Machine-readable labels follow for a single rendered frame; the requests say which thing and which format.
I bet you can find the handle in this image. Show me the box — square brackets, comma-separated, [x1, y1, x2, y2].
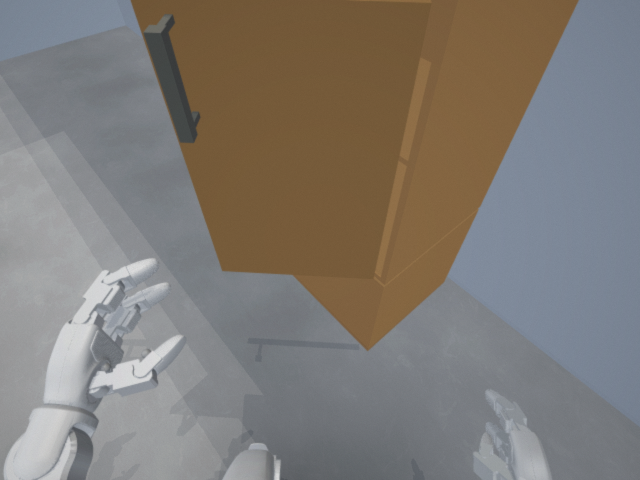
[143, 14, 200, 143]

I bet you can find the left robot hand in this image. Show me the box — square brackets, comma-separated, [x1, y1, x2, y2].
[43, 258, 187, 413]

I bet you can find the right robot hand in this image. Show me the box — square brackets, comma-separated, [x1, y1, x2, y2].
[473, 389, 552, 480]

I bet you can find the left robot shin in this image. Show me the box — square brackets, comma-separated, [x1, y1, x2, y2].
[248, 443, 268, 451]

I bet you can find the robot left forearm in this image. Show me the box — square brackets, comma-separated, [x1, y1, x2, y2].
[4, 404, 99, 480]

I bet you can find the robot left thigh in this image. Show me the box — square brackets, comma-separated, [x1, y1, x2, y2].
[222, 449, 281, 480]

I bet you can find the cupboard door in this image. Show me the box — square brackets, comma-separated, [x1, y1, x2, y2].
[131, 0, 432, 279]

